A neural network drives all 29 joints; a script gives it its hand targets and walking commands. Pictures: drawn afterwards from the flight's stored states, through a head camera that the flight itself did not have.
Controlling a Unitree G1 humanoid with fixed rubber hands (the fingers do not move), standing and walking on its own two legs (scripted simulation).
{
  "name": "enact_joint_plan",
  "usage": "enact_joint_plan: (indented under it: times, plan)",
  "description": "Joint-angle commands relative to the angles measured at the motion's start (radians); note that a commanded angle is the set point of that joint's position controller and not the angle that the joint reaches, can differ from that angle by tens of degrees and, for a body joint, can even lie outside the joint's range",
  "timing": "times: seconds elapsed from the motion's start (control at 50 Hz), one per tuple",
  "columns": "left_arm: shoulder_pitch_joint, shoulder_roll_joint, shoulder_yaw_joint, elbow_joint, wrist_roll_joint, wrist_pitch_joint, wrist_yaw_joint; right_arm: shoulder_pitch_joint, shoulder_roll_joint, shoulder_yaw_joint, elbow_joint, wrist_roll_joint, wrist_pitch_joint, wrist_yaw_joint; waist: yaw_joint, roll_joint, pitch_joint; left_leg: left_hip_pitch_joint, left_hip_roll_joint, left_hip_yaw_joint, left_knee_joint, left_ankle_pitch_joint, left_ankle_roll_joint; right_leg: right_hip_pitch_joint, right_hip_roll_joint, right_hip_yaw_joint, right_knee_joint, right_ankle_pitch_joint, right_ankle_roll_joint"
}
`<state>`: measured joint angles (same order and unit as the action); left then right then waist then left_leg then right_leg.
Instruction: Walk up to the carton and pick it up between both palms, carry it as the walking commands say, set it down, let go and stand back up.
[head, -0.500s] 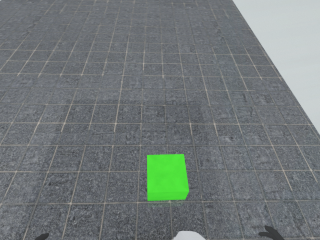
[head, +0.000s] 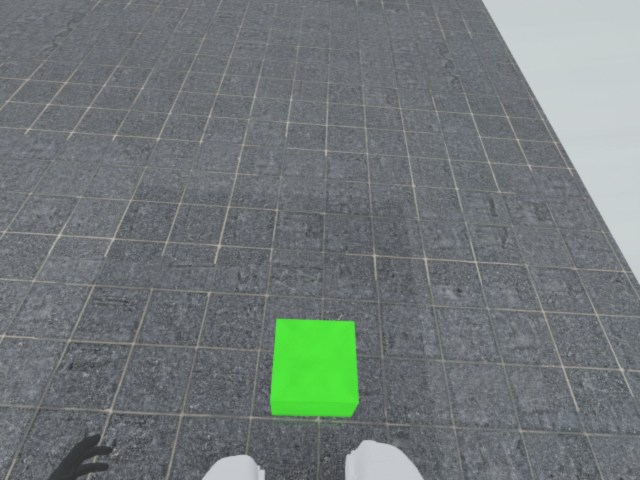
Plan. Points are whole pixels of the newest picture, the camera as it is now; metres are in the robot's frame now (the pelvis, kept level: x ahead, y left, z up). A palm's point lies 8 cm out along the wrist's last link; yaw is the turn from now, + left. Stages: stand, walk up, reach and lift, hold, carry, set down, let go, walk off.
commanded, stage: walk up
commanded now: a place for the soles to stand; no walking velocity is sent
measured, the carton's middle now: (313, 367) +0.46 -0.05 -0.67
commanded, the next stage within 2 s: none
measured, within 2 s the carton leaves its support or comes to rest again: neither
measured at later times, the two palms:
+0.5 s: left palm out of the picture +0.11 +0.32 -0.08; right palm (532, 434) +0.17 -0.29 -0.07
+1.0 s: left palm out of the picture +0.07 +0.39 -0.09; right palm out of the picture +0.10 -0.29 -0.09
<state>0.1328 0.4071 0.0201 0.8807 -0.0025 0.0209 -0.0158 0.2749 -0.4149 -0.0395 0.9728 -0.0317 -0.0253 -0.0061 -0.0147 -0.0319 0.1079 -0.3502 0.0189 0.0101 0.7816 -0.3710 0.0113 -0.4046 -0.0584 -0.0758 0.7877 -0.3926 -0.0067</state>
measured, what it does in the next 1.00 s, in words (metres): steps on the spot: left foot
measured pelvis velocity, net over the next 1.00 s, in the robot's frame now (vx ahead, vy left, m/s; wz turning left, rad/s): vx -0.01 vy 0.04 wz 0.10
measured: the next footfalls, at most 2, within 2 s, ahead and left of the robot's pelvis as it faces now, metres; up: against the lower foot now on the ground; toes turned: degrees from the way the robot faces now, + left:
left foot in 1.00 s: +0.01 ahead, +0.19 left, +0.00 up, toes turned +3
right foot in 1.20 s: +0.03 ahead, -0.06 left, +0.00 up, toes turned +1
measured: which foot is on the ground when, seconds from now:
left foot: down 0.00-0.82, up 0.84-0.98, down 1.00-1.00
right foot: down 0.00-1.00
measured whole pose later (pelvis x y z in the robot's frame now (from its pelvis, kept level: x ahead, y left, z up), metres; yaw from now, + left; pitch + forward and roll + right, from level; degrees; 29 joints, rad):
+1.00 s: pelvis -0.01 +0.04 +0.01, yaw +6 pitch -1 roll +0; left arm 0.09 0.46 0.05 0.96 0.03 -0.01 0.05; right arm 0.14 -0.45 -0.09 0.94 -0.04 0.07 0.06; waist -0.01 0.00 0.12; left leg -0.33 0.02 -0.03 0.71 -0.39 0.03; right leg -0.41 -0.16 -0.10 0.69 -0.25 0.03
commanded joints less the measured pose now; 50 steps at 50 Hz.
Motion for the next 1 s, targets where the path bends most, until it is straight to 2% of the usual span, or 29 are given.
enact_joint_plan:
  times: [0.0, 0.02, 0.04, 0.06, 0.08, 0.12, 0.14, 0.16, 0.2, 0.28, 0.38, 0.42, 0.54, 0.56, 0.66, 0.68, 0.72, 0.74, 0.78, 0.8, 0.82, 0.84, 0.86, 0.88, 0.9, 0.92, 0.94, 0.96, 0.98]
  plan:
    - [0.037, 0.186, 0.053, -0.007, -0.003, -0.027, 0.012, -0.162, -0.255, -0.051, -0.087, 0.008, -0.016, -0.015, 0.066, 0.159, -0.043, -0.175, 0.203, -0.262, -0.329, 0.016, 0.146, 0.181, 0.021, 0.067, -0.091, 0.002, -0.029]
    - [0.032, 0.212, 0.060, 0.002, -0.003, -0.039, 0.015, -0.131, -0.234, -0.041, -0.073, 0.011, -0.010, -0.011, 0.063, 0.107, -0.091, -0.147, 0.141, -0.172, -0.259, 0.047, 0.092, 0.210, -0.036, 0.118, -0.219, 0.093, -0.044]
    - [0.000, 0.243, 0.060, 0.013, 0.009, -0.053, 0.015, -0.096, -0.205, -0.033, -0.061, 0.019, -0.003, -0.007, 0.031, 0.026, -0.119, -0.084, 0.064, -0.112, -0.177, 0.035, 0.048, 0.167, -0.128, 0.233, -0.319, 0.078, -0.076]
    - [-0.041, 0.250, 0.053, 0.019, 0.012, -0.062, 0.012, -0.083, -0.174, -0.031, -0.041, 0.023, 0.002, -0.006, -0.004, -0.033, -0.112, 0.001, 0.021, -0.064, -0.124, 0.012, 0.027, 0.093, -0.198, 0.309, -0.375, 0.100, -0.118]
    - [-0.066, 0.254, 0.044, 0.024, 0.006, -0.063, 0.013, -0.076, -0.180, -0.034, -0.027, 0.025, 0.005, -0.005, -0.021, -0.018, -0.116, 0.068, 0.018, -0.061, -0.143, 0.016, 0.022, 0.037, -0.214, 0.312, -0.384, 0.137, -0.130]
    - [-0.111, 0.205, 0.023, 0.045, 0.002, -0.061, 0.016, -0.096, -0.186, -0.035, -0.001, 0.019, -0.002, -0.002, -0.025, -0.001, -0.129, 0.139, 0.063, -0.118, -0.240, 0.163, 0.032, 0.043, -0.144, 0.194, -0.343, 0.203, -0.068]
    - [-0.094, 0.190, 0.017, 0.066, -0.006, -0.063, 0.019, -0.127, -0.197, -0.034, -0.005, 0.023, -0.005, 0.001, 0.000, 0.014, -0.145, 0.130, 0.086, -0.145, -0.249, 0.231, 0.035, 0.085, -0.116, 0.151, -0.323, 0.235, -0.049]
    - [-0.092, 0.189, 0.014, 0.087, -0.008, -0.063, 0.019, -0.148, -0.195, -0.027, 0.000, 0.031, -0.007, 0.001, 0.004, -0.013, -0.154, 0.137, 0.099, -0.156, -0.264, 0.263, 0.039, 0.110, -0.108, 0.140, -0.335, 0.256, -0.040]
    - [-0.096, 0.189, 0.016, 0.111, -0.010, -0.065, 0.018, -0.169, -0.195, -0.024, 0.021, 0.035, -0.008, 0.000, 0.011, 0.008, -0.182, 0.145, 0.088, -0.120, -0.274, 0.310, 0.033, 0.184, -0.114, 0.123, -0.344, 0.328, -0.042]
    - [-0.118, 0.183, 0.009, 0.142, -0.009, -0.066, 0.014, -0.216, -0.163, -0.009, 0.051, 0.041, -0.002, 0.002, 0.010, -0.011, -0.149, 0.146, 0.080, -0.115, -0.334, 0.278, 0.023, 0.185, -0.136, 0.138, -0.411, 0.306, -0.042]
    - [-0.127, 0.152, 0.002, 0.172, -0.015, -0.062, 0.014, -0.287, -0.169, 0.001, 0.085, 0.032, -0.007, 0.009, 0.039, 0.055, -0.168, 0.150, 0.105, -0.142, -0.435, 0.321, 0.015, 0.273, -0.105, 0.089, -0.442, 0.295, -0.003]
    - [-0.132, 0.169, 0.004, 0.189, -0.009, -0.063, 0.013, -0.292, -0.170, 0.006, 0.091, 0.039, -0.005, 0.008, 0.039, 0.021, -0.162, 0.153, 0.107, -0.146, -0.448, 0.309, 0.008, 0.284, -0.104, 0.077, -0.458, 0.289, 0.000]
    - [-0.143, 0.154, 0.006, 0.203, -0.009, -0.062, 0.012, -0.307, -0.163, 0.006, 0.108, 0.035, -0.003, 0.008, 0.036, 0.065, -0.148, 0.160, 0.118, -0.145, -0.503, 0.303, 0.008, 0.295, -0.102, 0.074, -0.485, 0.270, 0.010]
    - [-0.140, 0.159, 0.012, 0.202, -0.003, -0.061, 0.012, -0.304, -0.164, 0.006, 0.100, 0.038, -0.003, 0.009, 0.039, 0.028, -0.159, 0.172, 0.119, -0.149, -0.499, 0.293, 0.011, 0.309, -0.096, 0.068, -0.492, 0.259, 0.013]
    - [-0.132, 0.151, 0.017, 0.210, -0.002, -0.059, 0.011, -0.293, -0.151, 0.005, 0.108, 0.036, -0.006, 0.009, 0.035, 0.043, -0.153, 0.178, 0.112, -0.130, -0.513, 0.296, -0.002, 0.317, -0.104, 0.075, -0.500, 0.279, 0.011]
    - [-0.120, 0.159, 0.015, 0.208, -0.002, -0.060, 0.012, -0.289, -0.160, 0.004, 0.107, 0.037, -0.005, 0.006, 0.043, 0.015, -0.162, 0.178, 0.114, -0.139, -0.512, 0.309, 0.004, 0.331, -0.102, 0.070, -0.498, 0.284, 0.010]
    - [-0.122, 0.151, 0.016, 0.210, -0.005, -0.059, 0.013, -0.285, -0.152, 0.003, 0.100, 0.029, -0.005, 0.007, 0.036, 0.043, -0.158, 0.176, 0.117, -0.133, -0.512, 0.309, 0.005, 0.320, -0.105, 0.074, -0.493, 0.263, 0.010]
    - [-0.081, 0.243, 0.047, 0.194, -0.008, -0.062, 0.040, -0.298, -0.222, -0.040, 0.057, 0.015, 0.038, 0.023, 0.029, 0.102, -0.060, 0.120, 0.076, -0.099, -0.396, 0.429, 0.010, 0.249, -0.140, 0.084, -0.436, 0.419, -0.019]
    - [-0.005, 0.277, 0.065, 0.171, -0.010, -0.059, 0.057, -0.246, -0.180, -0.041, 0.014, 0.022, 0.071, 0.036, 0.039, 0.021, -0.153, 0.099, 0.039, -0.058, -0.212, 0.415, 0.013, 0.298, -0.227, 0.161, -0.415, 0.574, -0.090]
    - [-0.001, 0.300, 0.080, 0.142, -0.003, -0.057, 0.064, -0.214, -0.160, -0.038, -0.009, 0.022, 0.087, 0.045, 0.049, -0.098, -0.168, 0.060, -0.004, -0.040, -0.055, 0.225, 0.008, 0.300, -0.304, 0.216, -0.424, 0.649, -0.171]
    - [0.007, 0.301, 0.084, 0.116, 0.006, -0.055, 0.076, -0.209, -0.149, -0.043, -0.058, 0.012, 0.100, 0.052, 0.060, -0.169, -0.178, -0.017, -0.034, -0.061, 0.163, -0.096, -0.003, 0.291, -0.394, 0.287, -0.447, 0.733, -0.259]
    - [0.005, 0.309, 0.092, 0.089, 0.013, -0.057, 0.082, -0.211, -0.136, -0.039, -0.081, 0.004, 0.113, 0.058, 0.060, -0.123, -0.172, -0.038, -0.018, -0.128, 0.311, -0.166, -0.006, 0.219, -0.435, 0.300, -0.430, 0.715, -0.302]
    - [-0.026, 0.291, 0.099, 0.065, 0.014, -0.057, 0.088, -0.173, -0.146, -0.048, -0.083, 0.001, 0.117, 0.061, 0.037, -0.064, -0.185, -0.049, 0.008, -0.161, 0.346, -0.183, 0.002, 0.212, -0.413, 0.264, -0.391, 0.649, -0.293]
    - [-0.060, 0.285, 0.094, 0.048, 0.021, -0.056, 0.088, -0.151, -0.160, -0.059, -0.085, 0.005, 0.114, 0.064, 0.012, -0.070, -0.173, -0.035, 0.028, -0.155, 0.299, -0.174, 0.005, 0.167, -0.370, 0.188, -0.364, 0.548, -0.247]
    - [-0.077, 0.294, 0.093, 0.027, 0.035, -0.054, 0.088, -0.131, -0.160, -0.065, -0.088, 0.001, 0.110, 0.071, 0.004, -0.121, -0.145, -0.036, 0.047, -0.111, 0.175, -0.160, 0.012, 0.152, -0.349, 0.157, -0.338, 0.478, -0.217]
    - [-0.077, 0.283, 0.089, 0.018, 0.040, -0.053, 0.084, -0.109, -0.163, -0.074, -0.078, 0.004, 0.100, 0.073, 0.004, -0.111, -0.152, 0.005, 0.039, -0.057, 0.058, -0.128, 0.009, 0.126, -0.303, 0.120, -0.298, 0.430, -0.189]
    - [-0.089, 0.283, 0.077, 0.006, 0.037, -0.047, 0.075, -0.062, -0.152, -0.083, -0.052, -0.001, 0.092, 0.071, -0.021, -0.113, -0.167, 0.102, -0.003, 0.009, -0.095, -0.049, 0.013, 0.079, -0.254, 0.085, -0.240, 0.416, -0.166]
    - [-0.082, 0.252, 0.069, 0.002, 0.030, -0.039, 0.066, -0.015, -0.166, -0.097, -0.036, -0.007, 0.081, 0.065, -0.035, -0.084, -0.201, 0.191, -0.018, 0.014, -0.194, 0.035, 0.022, 0.028, -0.212, 0.049, -0.157, 0.350, -0.124]
    - [-0.036, 0.196, 0.048, -0.010, 0.023, -0.030, 0.062, -0.026, -0.244, -0.111, -0.056, -0.023, 0.067, 0.055, -0.032, 0.134, -0.159, 0.187, 0.090, -0.197, -0.360, 0.076, 0.051, -0.081, -0.091, -0.008, 0.021, 0.165, -0.052]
